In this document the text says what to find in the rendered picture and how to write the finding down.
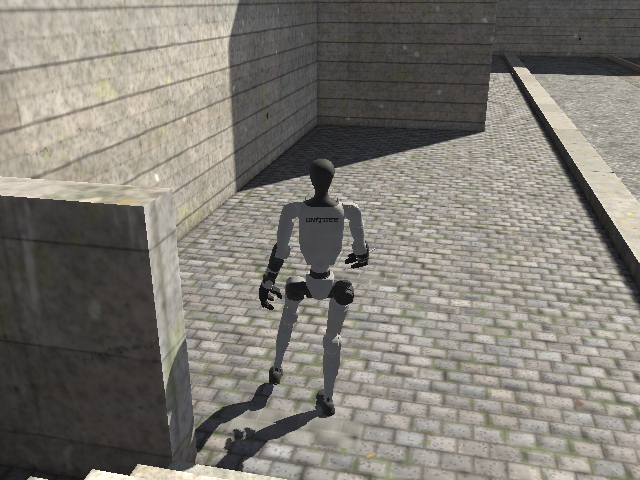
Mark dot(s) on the stairs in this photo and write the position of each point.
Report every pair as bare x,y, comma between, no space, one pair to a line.
177,470

